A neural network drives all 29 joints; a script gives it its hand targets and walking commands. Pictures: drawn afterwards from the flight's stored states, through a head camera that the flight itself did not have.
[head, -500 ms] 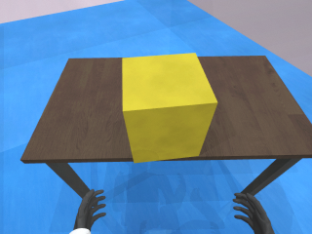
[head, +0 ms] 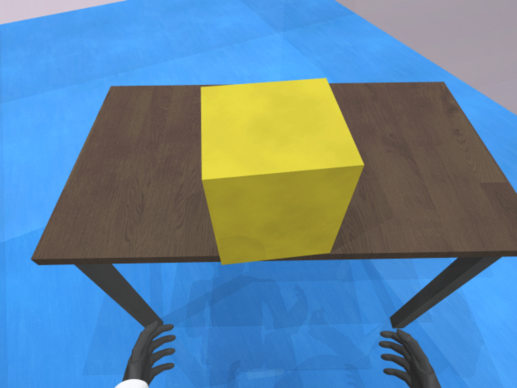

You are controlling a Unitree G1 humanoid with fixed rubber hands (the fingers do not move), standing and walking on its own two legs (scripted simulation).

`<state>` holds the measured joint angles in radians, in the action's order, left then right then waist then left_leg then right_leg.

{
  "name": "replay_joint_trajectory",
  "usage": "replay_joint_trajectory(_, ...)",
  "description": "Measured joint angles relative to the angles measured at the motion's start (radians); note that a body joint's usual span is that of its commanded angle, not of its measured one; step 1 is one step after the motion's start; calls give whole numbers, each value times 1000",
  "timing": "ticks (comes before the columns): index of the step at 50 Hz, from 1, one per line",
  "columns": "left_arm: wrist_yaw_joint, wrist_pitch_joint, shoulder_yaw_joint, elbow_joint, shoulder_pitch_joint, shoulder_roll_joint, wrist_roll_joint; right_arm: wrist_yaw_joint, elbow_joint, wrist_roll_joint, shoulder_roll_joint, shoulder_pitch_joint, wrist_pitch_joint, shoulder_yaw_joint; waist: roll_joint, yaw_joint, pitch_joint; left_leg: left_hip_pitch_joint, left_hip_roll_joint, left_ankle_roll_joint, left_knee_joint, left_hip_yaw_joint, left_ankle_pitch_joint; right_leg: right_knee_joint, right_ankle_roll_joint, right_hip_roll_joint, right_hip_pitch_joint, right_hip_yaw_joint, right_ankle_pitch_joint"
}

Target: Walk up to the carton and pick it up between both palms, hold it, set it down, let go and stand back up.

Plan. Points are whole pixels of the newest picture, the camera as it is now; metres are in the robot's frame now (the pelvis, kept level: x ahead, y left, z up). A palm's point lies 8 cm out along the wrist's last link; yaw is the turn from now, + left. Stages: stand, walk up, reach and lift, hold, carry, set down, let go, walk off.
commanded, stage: set down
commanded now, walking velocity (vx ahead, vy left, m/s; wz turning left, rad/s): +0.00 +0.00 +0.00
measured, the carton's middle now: (270, 176) +0.46 +0.03 +0.04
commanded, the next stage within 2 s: let go in 0.66 s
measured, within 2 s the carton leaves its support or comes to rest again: neither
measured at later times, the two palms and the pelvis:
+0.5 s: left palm (139, 380) +0.15 +0.21 -0.09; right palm out of the picture +0.16 -0.22 -0.10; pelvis +0.00 +0.00 +0.00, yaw +0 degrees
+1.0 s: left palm (140, 380) +0.15 +0.21 -0.09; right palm out of the picture +0.16 -0.22 -0.10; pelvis +0.01 +0.00 +0.00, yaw +0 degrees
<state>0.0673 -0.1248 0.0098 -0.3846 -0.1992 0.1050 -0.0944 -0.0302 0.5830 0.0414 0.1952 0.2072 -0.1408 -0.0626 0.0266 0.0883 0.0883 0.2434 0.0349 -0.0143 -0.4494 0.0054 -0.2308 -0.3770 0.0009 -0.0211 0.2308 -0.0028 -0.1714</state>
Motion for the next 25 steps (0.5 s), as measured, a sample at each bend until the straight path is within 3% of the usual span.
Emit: replay_joint_trajectory(25, -17, 0, -5, -88, 33, 11, 47, 5, 161, -49, -9, -51, -57, 0, 0, -6, 3, 0, 0, 0, 0, 0, -2, 0, 0, 0, 0, 0, -2)
